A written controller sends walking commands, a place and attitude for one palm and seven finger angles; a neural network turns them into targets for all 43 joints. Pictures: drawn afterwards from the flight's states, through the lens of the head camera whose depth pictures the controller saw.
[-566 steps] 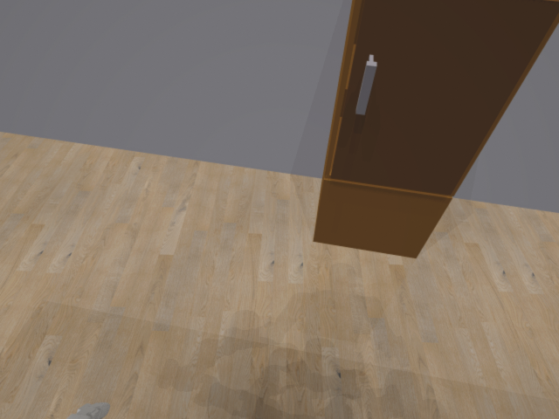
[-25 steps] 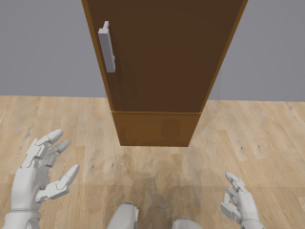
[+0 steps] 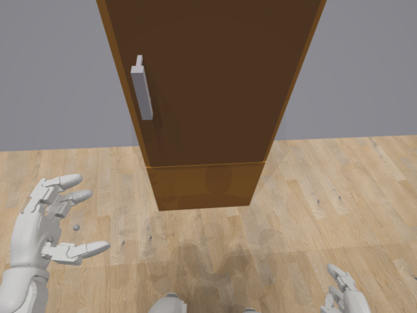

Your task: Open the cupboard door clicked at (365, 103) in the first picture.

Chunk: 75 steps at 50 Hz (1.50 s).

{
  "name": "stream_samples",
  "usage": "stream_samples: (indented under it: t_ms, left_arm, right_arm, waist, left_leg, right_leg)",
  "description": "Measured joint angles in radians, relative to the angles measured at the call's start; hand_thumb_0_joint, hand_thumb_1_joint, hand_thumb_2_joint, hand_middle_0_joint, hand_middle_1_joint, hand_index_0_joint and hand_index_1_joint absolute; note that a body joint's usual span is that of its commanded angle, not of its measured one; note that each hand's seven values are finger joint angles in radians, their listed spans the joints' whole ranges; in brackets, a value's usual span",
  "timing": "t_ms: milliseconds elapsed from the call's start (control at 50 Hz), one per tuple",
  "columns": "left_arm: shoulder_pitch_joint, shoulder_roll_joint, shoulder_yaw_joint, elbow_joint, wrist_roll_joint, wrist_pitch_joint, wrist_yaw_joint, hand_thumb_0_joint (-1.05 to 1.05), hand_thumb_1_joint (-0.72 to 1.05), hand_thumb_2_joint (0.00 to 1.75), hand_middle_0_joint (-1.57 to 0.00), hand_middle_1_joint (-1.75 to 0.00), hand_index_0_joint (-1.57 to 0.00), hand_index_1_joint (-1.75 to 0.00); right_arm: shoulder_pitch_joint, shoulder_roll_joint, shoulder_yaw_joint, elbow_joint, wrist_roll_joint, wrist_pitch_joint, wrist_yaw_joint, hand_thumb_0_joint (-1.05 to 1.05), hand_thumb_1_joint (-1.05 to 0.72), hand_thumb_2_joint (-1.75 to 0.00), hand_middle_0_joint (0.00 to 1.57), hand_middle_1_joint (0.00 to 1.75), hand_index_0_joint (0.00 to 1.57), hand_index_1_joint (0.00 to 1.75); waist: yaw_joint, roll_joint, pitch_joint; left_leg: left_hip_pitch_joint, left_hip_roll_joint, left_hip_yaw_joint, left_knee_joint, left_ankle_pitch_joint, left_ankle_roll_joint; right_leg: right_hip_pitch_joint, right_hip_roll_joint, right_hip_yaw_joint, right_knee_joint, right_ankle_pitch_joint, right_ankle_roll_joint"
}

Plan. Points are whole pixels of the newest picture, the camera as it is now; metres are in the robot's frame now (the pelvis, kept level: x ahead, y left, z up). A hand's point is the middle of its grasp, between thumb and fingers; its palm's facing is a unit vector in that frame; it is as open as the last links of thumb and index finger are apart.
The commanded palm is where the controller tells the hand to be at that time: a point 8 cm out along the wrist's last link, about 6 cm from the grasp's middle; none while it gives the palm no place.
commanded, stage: raise the hand with hooked fingers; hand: left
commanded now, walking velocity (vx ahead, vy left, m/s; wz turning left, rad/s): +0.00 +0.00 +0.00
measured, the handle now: (143, 88) +0.57 +0.19 +0.08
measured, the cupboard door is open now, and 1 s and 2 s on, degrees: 0 0 0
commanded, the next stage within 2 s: move the hooked fingers beside the handle in 1.02 s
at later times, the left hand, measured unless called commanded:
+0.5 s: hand (41, 188) +0.29 +0.30 +0.10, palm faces +0.15 -0.99 -0.03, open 13.9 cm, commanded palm +0.26 +0.35 +0.10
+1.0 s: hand (56, 185) +0.29 +0.27 +0.10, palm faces +0.15 -0.99 -0.02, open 13.9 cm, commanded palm +0.26 +0.32 +0.10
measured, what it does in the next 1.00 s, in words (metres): stands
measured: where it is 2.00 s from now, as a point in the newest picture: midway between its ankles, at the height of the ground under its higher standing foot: outside the picture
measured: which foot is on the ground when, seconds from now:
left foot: down 0.00-1.00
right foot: down 0.00-1.00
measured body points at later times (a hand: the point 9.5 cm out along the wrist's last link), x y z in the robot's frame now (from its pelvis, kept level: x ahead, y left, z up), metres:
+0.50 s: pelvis +0.00 +0.02 +0.02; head +0.04 +0.04 +0.47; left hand +0.28 +0.35 +0.10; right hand +0.17 -0.21 -0.06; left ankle +0.03 +0.10 -0.68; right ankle -0.01 -0.11 -0.68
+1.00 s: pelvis +0.00 +0.00 +0.02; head +0.04 +0.00 +0.47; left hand +0.28 +0.33 +0.11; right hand +0.15 -0.25 -0.06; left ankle +0.03 +0.10 -0.68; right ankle -0.01 -0.11 -0.68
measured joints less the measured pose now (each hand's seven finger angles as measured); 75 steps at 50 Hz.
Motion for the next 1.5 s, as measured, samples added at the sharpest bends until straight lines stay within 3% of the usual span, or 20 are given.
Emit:
stream_samples:
  t_ms: [340, 660, 920, 1180, 1320, 1500]
  left_arm:
    - [-0.182, 0.061, 0.039, 0.081, 0.022, 0.147, -0.022, -0.01, -0.47, 0.32, -0.29, -1.18, -0.30, -1.18]
    - [-0.307, 0.125, 0.096, 0.211, 0.008, 0.194, -0.079, -0.01, -0.50, 0.30, -0.30, -1.20, -0.30, -1.20]
    - [-0.284, 0.089, 0.095, 0.207, 0.022, 0.152, -0.056, -0.01, -0.50, 0.30, -0.30, -1.20, -0.30, -1.20]
    - [-0.304, 0.090, 0.090, 0.249, 0.013, 0.159, -0.072, -0.01, -0.50, 0.30, -0.30, -1.20, -0.30, -1.20]
    - [-0.395, 0.103, 0.098, 0.335, 0.030, 0.147, -0.072, -0.01, -0.50, 0.30, -0.30, -1.20, -0.30, -1.20]
    - [-0.518, 0.146, 0.119, 0.460, 0.045, 0.143, -0.086, -0.01, -0.50, 0.30, -0.30, -1.20, -0.30, -1.20]
  right_arm:
    - [-0.028, 0.040, 0.070, -0.041, 0.005, 0.033, 0.004, 0.02, -0.91, -0.90, 0.20, 0.30, 0.21, 0.30]
    - [0.029, 0.004, 0.053, -0.017, 0.017, 0.050, -0.008, 0.02, -0.91, -0.90, 0.20, 0.30, 0.21, 0.30]
    - [0.019, 0.006, 0.047, -0.016, 0.013, 0.059, -0.005, 0.02, -0.91, -0.90, 0.20, 0.30, 0.21, 0.30]
    - [-0.001, 0.009, 0.055, -0.019, 0.019, 0.060, -0.010, 0.02, -0.91, -0.90, 0.20, 0.30, 0.21, 0.30]
    - [-0.009, 0.003, 0.055, -0.001, 0.018, 0.065, -0.018, 0.02, -0.91, -0.90, 0.20, 0.30, 0.21, 0.30]
    - [0.016, -0.002, 0.046, 0.003, 0.019, 0.091, -0.012, 0.02, -0.91, -0.90, 0.20, 0.30, 0.21, 0.30]
  waist:
    - [0.031, 0.010, 0.015]
    - [0.011, 0.008, 0.028]
    - [0.010, 0.007, 0.036]
    - [0.019, 0.018, 0.029]
    - [0.016, 0.010, 0.037]
    - [-0.009, 0.002, 0.033]
  left_leg:
    - [0.093, -0.021, 0.003, -0.080, 0.030, 0.027]
    - [0.157, -0.019, 0.013, -0.158, 0.066, 0.023]
    - [0.161, -0.006, 0.008, -0.156, 0.067, 0.005]
    - [0.162, -0.001, -0.001, -0.160, 0.070, -0.010]
    - [0.144, 0.003, -0.008, -0.146, 0.066, -0.016]
    - [0.114, 0.011, 0.001, -0.134, 0.058, -0.015]
  right_leg:
    - [0.110, -0.015, 0.002, -0.111, 0.048, 0.030]
    - [0.164, -0.011, 0.012, -0.181, 0.084, 0.026]
    - [0.161, 0.002, 0.009, -0.166, 0.077, 0.007]
    - [0.157, 0.008, 0.002, -0.156, 0.069, -0.008]
    - [0.141, 0.012, -0.005, -0.142, 0.063, -0.014]
    - [0.108, 0.018, 0.005, -0.133, 0.062, -0.013]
